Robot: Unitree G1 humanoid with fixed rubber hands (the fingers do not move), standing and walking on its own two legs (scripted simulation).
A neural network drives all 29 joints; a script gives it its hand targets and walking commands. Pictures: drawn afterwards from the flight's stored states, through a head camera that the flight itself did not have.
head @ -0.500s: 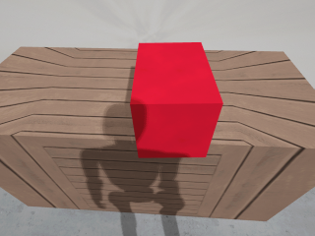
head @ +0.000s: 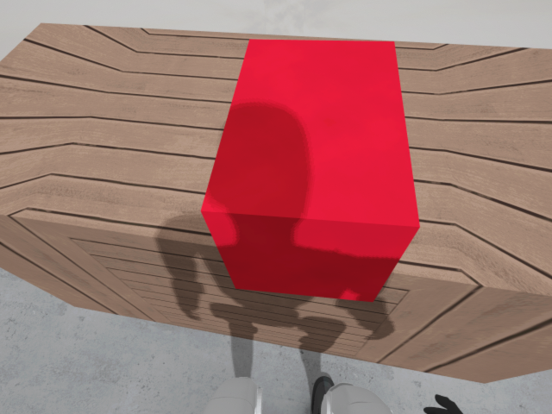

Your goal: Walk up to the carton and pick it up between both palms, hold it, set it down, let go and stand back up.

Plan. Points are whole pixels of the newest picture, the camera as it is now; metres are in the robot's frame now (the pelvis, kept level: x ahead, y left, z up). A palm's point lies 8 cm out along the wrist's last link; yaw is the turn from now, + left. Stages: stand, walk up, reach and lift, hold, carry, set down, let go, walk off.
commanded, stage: walk up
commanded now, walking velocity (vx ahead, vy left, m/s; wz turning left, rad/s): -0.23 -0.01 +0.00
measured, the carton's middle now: (311, 170) +0.42 -0.02 +0.09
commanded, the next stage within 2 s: none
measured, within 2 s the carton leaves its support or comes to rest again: neither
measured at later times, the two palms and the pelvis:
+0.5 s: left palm out of the picture -0.08 +0.32 -0.14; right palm out of the picture -0.10 -0.20 -0.09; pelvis -0.13 +0.06 +0.01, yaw -1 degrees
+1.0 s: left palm out of the picture -0.27 +0.23 -0.11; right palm out of the picture -0.17 -0.26 -0.14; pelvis -0.21 -0.01 +0.01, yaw -3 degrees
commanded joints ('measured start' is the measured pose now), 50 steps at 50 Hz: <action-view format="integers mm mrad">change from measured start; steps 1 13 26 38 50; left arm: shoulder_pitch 16 -26 14 157 127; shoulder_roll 170 115 163 119 200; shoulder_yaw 33 49 60 31 10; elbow -55 -92 -40 -10 -2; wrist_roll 12 -1 32 8 7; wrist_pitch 9 71 72 43 -48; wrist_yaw -1 -14 -61 -83 -28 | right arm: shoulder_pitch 189 152 257 176 235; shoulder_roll -24 -209 -174 -221 -143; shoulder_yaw -13 -43 -38 -46 -56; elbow -2 -66 -19 5 35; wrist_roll -2 -12 10 -17 -10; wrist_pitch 33 -5 -69 -56 -16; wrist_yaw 1 19 -17 20 98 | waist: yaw -52 -60 -76 -20 -91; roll -175 384 79 238 -142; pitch -245 -121 -168 -163 -12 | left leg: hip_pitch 47 105 432 42 -250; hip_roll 12 438 344 281 21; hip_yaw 19 -399 -247 -147 -44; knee -31 -924 -841 -987 39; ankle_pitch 57 48 261 -145 435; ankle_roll -11 189 57 117 -25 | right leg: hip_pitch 101 -241 -353 138 79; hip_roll -290 91 78 26 -290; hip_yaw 264 61 252 17 402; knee -177 373 780 265 -425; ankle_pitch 373 -464 -212 -433 -482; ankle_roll -128 112 179 124 172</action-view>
